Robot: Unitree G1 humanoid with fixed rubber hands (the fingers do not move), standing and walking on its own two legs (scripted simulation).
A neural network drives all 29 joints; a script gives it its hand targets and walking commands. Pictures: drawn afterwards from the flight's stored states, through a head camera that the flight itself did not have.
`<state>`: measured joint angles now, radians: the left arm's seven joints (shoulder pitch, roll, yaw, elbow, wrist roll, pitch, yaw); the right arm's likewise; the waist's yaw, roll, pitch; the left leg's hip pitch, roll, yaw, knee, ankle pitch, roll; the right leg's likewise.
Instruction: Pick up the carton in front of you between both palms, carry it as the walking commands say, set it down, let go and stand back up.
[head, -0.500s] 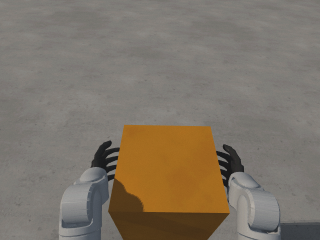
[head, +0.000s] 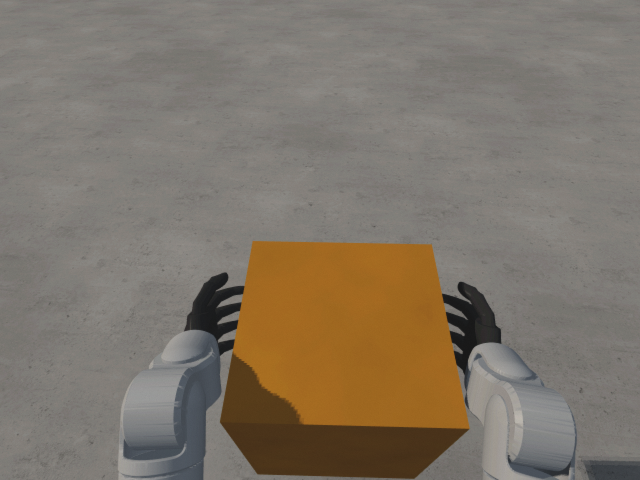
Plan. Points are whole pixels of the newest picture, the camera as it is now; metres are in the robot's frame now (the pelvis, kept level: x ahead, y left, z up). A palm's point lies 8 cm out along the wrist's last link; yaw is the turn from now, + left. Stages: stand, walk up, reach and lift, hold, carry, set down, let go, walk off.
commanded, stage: carry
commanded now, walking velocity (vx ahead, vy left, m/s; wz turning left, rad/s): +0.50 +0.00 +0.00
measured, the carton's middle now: (338, 367) +0.25 -0.01 +0.02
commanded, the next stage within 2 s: none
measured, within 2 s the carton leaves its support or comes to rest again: neither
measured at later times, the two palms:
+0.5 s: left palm (257, 168) +0.60 +0.14 +0.08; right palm (429, 174) +0.58 -0.16 +0.08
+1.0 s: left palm (303, 73) +0.93 +0.07 +0.10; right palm (432, 77) +0.93 -0.23 +0.09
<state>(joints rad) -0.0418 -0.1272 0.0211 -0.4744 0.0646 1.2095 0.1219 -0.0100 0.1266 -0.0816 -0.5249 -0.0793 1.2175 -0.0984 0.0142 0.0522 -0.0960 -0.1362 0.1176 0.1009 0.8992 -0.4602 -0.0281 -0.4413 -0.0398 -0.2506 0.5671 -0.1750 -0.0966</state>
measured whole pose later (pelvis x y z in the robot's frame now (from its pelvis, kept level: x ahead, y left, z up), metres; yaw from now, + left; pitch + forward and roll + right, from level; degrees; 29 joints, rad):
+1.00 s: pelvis +0.69 -0.07 +0.01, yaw +0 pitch +3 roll +0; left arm -0.03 -0.13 0.03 -0.47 0.06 1.19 0.12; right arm -0.01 0.13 -0.07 -0.52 -0.08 1.21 -0.10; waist 0.01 0.04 -0.07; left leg -0.27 0.10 0.07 1.10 -0.43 -0.01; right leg -0.38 -0.06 -0.25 0.53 -0.20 -0.08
